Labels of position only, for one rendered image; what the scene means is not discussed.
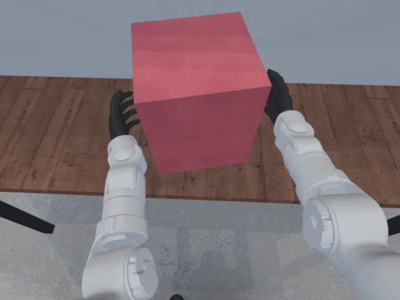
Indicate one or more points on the table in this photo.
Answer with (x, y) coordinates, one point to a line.
(54, 137)

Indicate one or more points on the robot left forearm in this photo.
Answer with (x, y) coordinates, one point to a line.
(123, 215)

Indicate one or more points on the carton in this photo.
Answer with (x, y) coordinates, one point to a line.
(200, 90)

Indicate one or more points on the robot right upper arm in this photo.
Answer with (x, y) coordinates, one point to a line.
(351, 231)

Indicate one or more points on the robot right forearm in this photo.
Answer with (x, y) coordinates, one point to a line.
(305, 159)

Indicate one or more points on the robot right hand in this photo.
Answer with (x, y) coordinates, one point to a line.
(279, 99)

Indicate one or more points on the robot left upper arm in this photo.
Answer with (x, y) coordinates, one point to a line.
(124, 273)

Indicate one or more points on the robot left hand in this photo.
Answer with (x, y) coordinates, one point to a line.
(117, 120)

